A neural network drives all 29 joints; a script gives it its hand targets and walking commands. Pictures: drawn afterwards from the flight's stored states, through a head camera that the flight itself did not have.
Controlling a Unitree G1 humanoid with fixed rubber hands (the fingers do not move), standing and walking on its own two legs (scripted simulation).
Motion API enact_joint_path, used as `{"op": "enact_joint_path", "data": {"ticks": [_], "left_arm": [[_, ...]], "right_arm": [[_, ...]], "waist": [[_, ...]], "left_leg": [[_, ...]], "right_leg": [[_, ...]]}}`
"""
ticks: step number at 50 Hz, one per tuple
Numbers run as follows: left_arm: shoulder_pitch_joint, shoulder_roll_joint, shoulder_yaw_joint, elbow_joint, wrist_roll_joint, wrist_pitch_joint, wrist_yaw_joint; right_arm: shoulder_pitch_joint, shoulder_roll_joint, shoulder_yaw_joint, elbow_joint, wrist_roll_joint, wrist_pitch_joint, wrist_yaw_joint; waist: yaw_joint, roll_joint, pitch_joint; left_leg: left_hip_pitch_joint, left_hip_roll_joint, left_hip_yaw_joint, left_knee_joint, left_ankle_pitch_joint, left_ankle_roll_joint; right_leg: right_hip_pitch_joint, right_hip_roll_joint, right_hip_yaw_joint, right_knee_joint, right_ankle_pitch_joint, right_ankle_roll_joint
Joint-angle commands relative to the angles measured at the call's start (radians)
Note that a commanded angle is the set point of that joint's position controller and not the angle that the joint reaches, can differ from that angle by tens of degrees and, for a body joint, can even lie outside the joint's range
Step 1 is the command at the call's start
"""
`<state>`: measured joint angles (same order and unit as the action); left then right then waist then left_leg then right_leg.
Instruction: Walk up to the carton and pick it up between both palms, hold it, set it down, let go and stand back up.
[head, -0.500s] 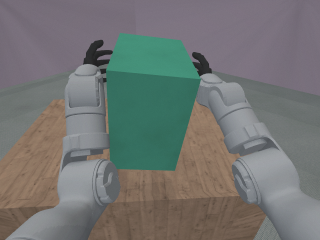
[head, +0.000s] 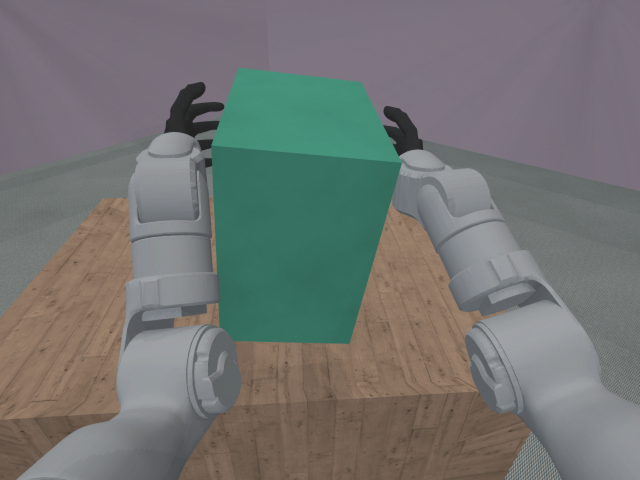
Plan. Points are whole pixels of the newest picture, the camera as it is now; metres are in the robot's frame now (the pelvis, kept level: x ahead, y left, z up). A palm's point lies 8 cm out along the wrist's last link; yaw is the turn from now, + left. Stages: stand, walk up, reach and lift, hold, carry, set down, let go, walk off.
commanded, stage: hold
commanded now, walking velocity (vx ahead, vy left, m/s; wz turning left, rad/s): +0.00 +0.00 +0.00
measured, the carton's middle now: (293, 205) +0.38 +0.02 +0.24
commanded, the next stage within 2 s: none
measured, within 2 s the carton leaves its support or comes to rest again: neither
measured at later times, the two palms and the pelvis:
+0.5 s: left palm (182, 146) +0.36 +0.14 +0.33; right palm (407, 165) +0.36 -0.11 +0.30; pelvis +0.00 +0.00 +0.00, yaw +0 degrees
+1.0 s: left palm (181, 148) +0.36 +0.14 +0.33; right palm (406, 166) +0.36 -0.11 +0.30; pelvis +0.00 +0.00 +0.00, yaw +0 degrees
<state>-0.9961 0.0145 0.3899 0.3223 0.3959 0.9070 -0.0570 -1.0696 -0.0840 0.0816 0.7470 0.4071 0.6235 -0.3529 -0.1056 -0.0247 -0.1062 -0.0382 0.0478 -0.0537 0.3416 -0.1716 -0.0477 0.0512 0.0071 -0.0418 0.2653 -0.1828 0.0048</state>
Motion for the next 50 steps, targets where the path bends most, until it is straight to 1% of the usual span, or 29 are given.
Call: {"op": "enact_joint_path", "data": {"ticks": [1, 4, 5, 7, 8, 9, 11, 13, 15, 16, 18, 19, 21, 22, 26, 27, 28, 29, 30, 31, 32, 34, 35, 37, 41, 45, 46, 48, 50], "left_arm": [[-0.584, -0.576, -0.354, 0.016, -0.179, -0.048, -0.14], [-0.577, -0.552, -0.325, 0.03, -0.174, -0.053, -0.141], [-0.565, -0.572, -0.341, 0.042, -0.181, -0.052, -0.139], [-0.556, -0.565, -0.329, 0.047, -0.174, -0.05, -0.142], [-0.576, -0.577, -0.338, 0.042, -0.175, -0.054, -0.145], [-0.57, -0.59, -0.356, 0.038, -0.184, -0.052, -0.146], [-0.573, -0.581, -0.348, 0.048, -0.187, -0.054, -0.149], [-0.584, -0.57, -0.34, 0.042, -0.185, -0.061, -0.146], [-0.55, -0.582, -0.352, 0.025, -0.182, -0.055, -0.146], [-0.563, -0.572, -0.346, 0.027, -0.181, -0.056, -0.146], [-0.602, -0.586, -0.361, 0.015, -0.187, -0.062, -0.143], [-0.603, -0.577, -0.35, 0.03, -0.192, -0.065, -0.142], [-0.579, -0.572, -0.344, 0.047, -0.191, -0.063, -0.141], [-0.583, -0.581, -0.357, 0.032, -0.185, -0.062, -0.14], [-0.574, -0.564, -0.321, 0.061, -0.167, -0.055, -0.141], [-0.574, -0.576, -0.332, 0.06, -0.172, -0.057, -0.141], [-0.593, -0.577, -0.344, 0.044, -0.178, -0.058, -0.138], [-0.586, -0.572, -0.333, 0.047, -0.181, -0.06, -0.14], [-0.606, -0.576, -0.341, 0.034, -0.19, -0.065, -0.138], [-0.591, -0.55, -0.328, 0.056, -0.184, -0.065, -0.138], [-0.561, -0.573, -0.34, 0.055, -0.191, -0.061, -0.139], [-0.564, -0.585, -0.351, 0.043, -0.195, -0.063, -0.138], [-0.566, -0.571, -0.336, 0.065, -0.176, -0.059, -0.139], [-0.556, -0.586, -0.336, 0.058, -0.175, -0.052, -0.147], [-0.563, -0.576, -0.361, 0.009, -0.186, -0.057, -0.146], [-0.575, -0.59, -0.367, 0.014, -0.186, -0.057, -0.14], [-0.566, -0.599, -0.373, -0.021, -0.189, -0.057, -0.138], [-0.572, -0.587, -0.367, 0.008, -0.185, -0.055, -0.14], [-0.559, -0.578, -0.35, 0.024, -0.17, -0.05, -0.142]], "right_arm": [[-0.8, 0.546, 0.152, -0.341, 0.117, -0.07, 0.12], [-0.822, 0.57, 0.164, -0.361, 0.114, -0.072, 0.118], [-0.82, 0.563, 0.159, -0.355, 0.113, -0.071, 0.118], [-0.79, 0.564, 0.147, -0.312, 0.111, -0.066, 0.117], [-0.805, 0.569, 0.147, -0.334, 0.109, -0.069, 0.117], [-0.78, 0.551, 0.127, -0.311, 0.106, -0.068, 0.116], [-0.783, 0.546, 0.119, -0.302, 0.097, -0.067, 0.116], [-0.802, 0.563, 0.142, -0.315, 0.107, -0.069, 0.117], [-0.773, 0.555, 0.139, -0.323, 0.113, -0.068, 0.115], [-0.792, 0.553, 0.146, -0.335, 0.115, -0.073, 0.115], [-0.795, 0.552, 0.12, -0.315, 0.103, -0.073, 0.118], [-0.826, 0.569, 0.14, -0.338, 0.111, -0.077, 0.118], [-0.827, 0.566, 0.146, -0.346, 0.107, -0.077, 0.117], [-0.8, 0.557, 0.137, -0.32, 0.102, -0.075, 0.119], [-0.824, 0.567, 0.151, -0.324, 0.114, -0.077, 0.12], [-0.813, 0.556, 0.141, -0.325, 0.108, -0.077, 0.12], [-0.807, 0.549, 0.135, -0.294, 0.106, -0.071, 0.122], [-0.81, 0.566, 0.142, -0.315, 0.109, -0.073, 0.118], [-0.824, 0.569, 0.15, -0.334, 0.115, -0.076, 0.119], [-0.829, 0.574, 0.156, -0.327, 0.114, -0.073, 0.116], [-0.803, 0.568, 0.157, -0.334, 0.117, -0.072, 0.113], [-0.821, 0.566, 0.161, -0.359, 0.12, -0.078, 0.113], [-0.793, 0.552, 0.143, -0.309, 0.111, -0.069, 0.114], [-0.78, 0.535, 0.109, -0.305, 0.107, -0.067, 0.113], [-0.784, 0.561, 0.16, -0.347, 0.121, -0.069, 0.112], [-0.809, 0.562, 0.16, -0.359, 0.12, -0.079, 0.115], [-0.805, 0.555, 0.17, -0.389, 0.132, -0.081, 0.117], [-0.795, 0.559, 0.148, -0.357, 0.118, -0.075, 0.117], [-0.792, 0.548, 0.137, -0.33, 0.11, -0.074, 0.121]], "waist": [[0.0, 0.074, -0.246], [0.024, 0.039, -0.276], [0.01, 0.043, -0.266], [0.01, 0.057, -0.237], [0.003, 0.052, -0.249], [-0.015, 0.075, -0.243], [-0.021, 0.064, -0.243], [-0.003, 0.051, -0.275], [-0.014, 0.077, -0.291], [-0.004, 0.079, -0.285], [-0.013, 0.088, -0.282], [-0.007, 0.055, -0.278], [0.0, 0.047, -0.27], [-0.009, 0.077, -0.272], [0.022, 0.065, -0.26], [0.003, 0.062, -0.252], [0.001, 0.079, -0.252], [-0.001, 0.05, -0.255], [0.001, 0.05, -0.296], [0.019, 0.037, -0.282], [-0.003, 0.035, -0.295], [0.005, 0.052, -0.298], [0.001, 0.066, -0.249], [-0.021, 0.078, -0.24], [-0.004, 0.075, -0.295], [-0.013, 0.079, -0.276], [-0.004, 0.073, -0.304], [-0.013, 0.076, -0.26], [0.002, 0.087, -0.249]], "left_leg": [[0.036, -0.099, 0.067, -0.032, 0.202, -0.016], [0.042, -0.105, 0.079, -0.025, 0.207, -0.005], [0.045, -0.102, 0.071, -0.026, 0.205, -0.005], [0.036, -0.104, 0.073, -0.03, 0.179, -0.005], [0.035, -0.1, 0.072, -0.027, 0.187, -0.009], [0.041, -0.099, 0.069, -0.028, 0.192, -0.019], [0.034, -0.101, 0.067, -0.031, 0.168, -0.011], [0.041, -0.101, 0.071, -0.023, 0.192, -0.008], [0.055, -0.102, 0.065, -0.019, 0.219, -0.012], [0.056, -0.105, 0.066, -0.015, 0.225, -0.013], [0.035, -0.099, 0.071, -0.029, 0.185, -0.021], [0.032, -0.103, 0.066, -0.023, 0.187, -0.008], [0.038, -0.104, 0.068, -0.021, 0.186, -0.004], [0.052, -0.097, 0.064, -0.019, 0.2, -0.012], [0.047, -0.104, 0.077, -0.027, 0.193, -0.005], [0.036, -0.101, 0.071, -0.032, 0.184, -0.009], [0.037, -0.102, 0.07, -0.03, 0.181, -0.01], [0.037, -0.103, 0.07, -0.026, 0.185, -0.006], [0.05, -0.104, 0.07, -0.021, 0.192, -0.003], [0.047, -0.107, 0.076, -0.02, 0.196, 0.004], [0.066, -0.107, 0.068, -0.013, 0.231, 0.001], [0.058, -0.1, 0.063, -0.013, 0.23, -0.008], [0.052, -0.102, 0.068, -0.02, 0.211, -0.013], [0.038, -0.099, 0.064, -0.026, 0.194, -0.013], [0.06, -0.103, 0.069, -0.016, 0.251, -0.017], [0.051, -0.101, 0.065, -0.02, 0.23, -0.021], [0.059, -0.1, 0.064, -0.01, 0.26, -0.02], [0.043, -0.1, 0.058, -0.025, 0.202, -0.018], [0.039, -0.096, 0.067, -0.028, 0.197, -0.014]], "right_leg": [[0.037, 0.097, -0.01, -0.014, 0.162, 0.051], [0.044, 0.093, -0.01, -0.014, 0.184, 0.062], [0.027, 0.095, -0.009, -0.015, 0.186, 0.057], [0.03, 0.09, -0.007, -0.015, 0.169, 0.057], [0.033, 0.093, -0.01, -0.015, 0.175, 0.053], [0.025, 0.095, -0.01, -0.016, 0.174, 0.05], [0.032, 0.089, -0.007, -0.022, 0.164, 0.054], [0.038, 0.09, -0.007, -0.014, 0.182, 0.058], [0.046, 0.092, -0.007, -0.013, 0.212, 0.056], [0.054, 0.092, -0.007, -0.012, 0.209, 0.055], [0.042, 0.093, -0.014, -0.011, 0.164, 0.049], [0.032, 0.089, -0.009, -0.017, 0.174, 0.063], [0.03, 0.09, -0.008, -0.017, 0.168, 0.061], [0.02, 0.091, -0.012, -0.014, 0.172, 0.053], [0.033, 0.093, -0.01, -0.023, 0.16, 0.059], [0.031, 0.092, -0.012, -0.016, 0.163, 0.058], [0.021, 0.091, -0.01, -0.017, 0.156, 0.053], [0.032, 0.087, -0.01, -0.015, 0.184, 0.058], [0.032, 0.09, -0.008, -0.013, 0.186, 0.062], [0.027, 0.088, -0.005, -0.017, 0.188, 0.069], [0.034, 0.091, -0.008, -0.017, 0.23, 0.07], [0.042, 0.099, -0.01, -0.012, 0.202, 0.056], [0.029, 0.096, -0.009, -0.018, 0.182, 0.057], [0.039, 0.092, -0.007, -0.024, 0.173, 0.054], [0.065, 0.094, -0.009, -0.009, 0.238, 0.058], [0.055, 0.097, -0.016, -0.011, 0.202, 0.057], [0.064, 0.104, -0.012, -0.005, 0.225, 0.053], [0.041, 0.092, -0.009, -0.012, 0.184, 0.056], [0.042, 0.093, -0.009, -0.014, 0.171, 0.051]]}}
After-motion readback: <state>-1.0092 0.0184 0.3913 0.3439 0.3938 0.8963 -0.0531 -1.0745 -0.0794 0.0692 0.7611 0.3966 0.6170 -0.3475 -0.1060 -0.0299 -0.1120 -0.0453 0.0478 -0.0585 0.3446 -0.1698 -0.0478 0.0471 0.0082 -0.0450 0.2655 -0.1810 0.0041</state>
